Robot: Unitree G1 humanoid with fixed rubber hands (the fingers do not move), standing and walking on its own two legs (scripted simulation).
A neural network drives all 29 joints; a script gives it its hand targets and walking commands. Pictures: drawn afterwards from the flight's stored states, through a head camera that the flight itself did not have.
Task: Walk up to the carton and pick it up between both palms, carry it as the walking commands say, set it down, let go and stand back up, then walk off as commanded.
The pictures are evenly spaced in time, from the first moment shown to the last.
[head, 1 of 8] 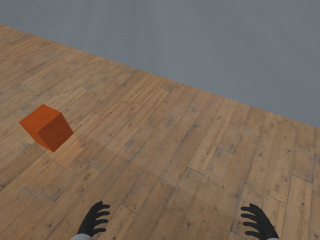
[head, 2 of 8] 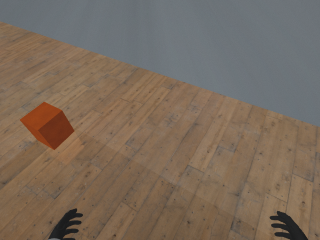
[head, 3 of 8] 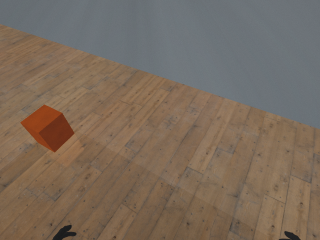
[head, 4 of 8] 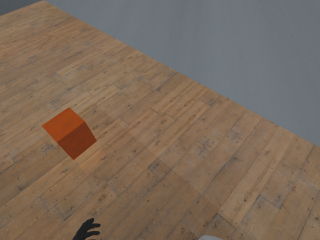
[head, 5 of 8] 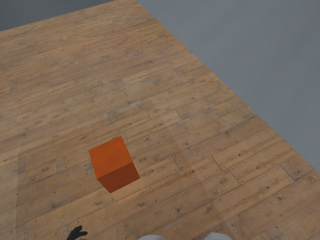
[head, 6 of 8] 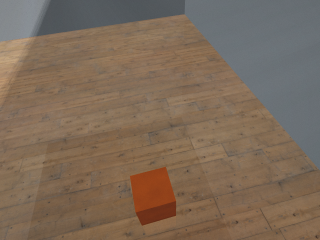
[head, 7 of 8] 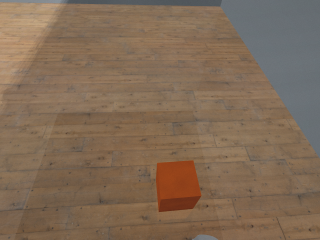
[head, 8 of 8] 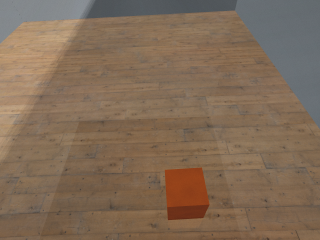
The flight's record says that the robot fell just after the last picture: no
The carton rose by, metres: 0.00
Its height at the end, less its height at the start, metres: +0.00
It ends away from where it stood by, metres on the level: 0.00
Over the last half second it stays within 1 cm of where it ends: yes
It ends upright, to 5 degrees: yes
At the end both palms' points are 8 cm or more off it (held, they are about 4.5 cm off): yes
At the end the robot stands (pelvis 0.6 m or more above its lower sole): yes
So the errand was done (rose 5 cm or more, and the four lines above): no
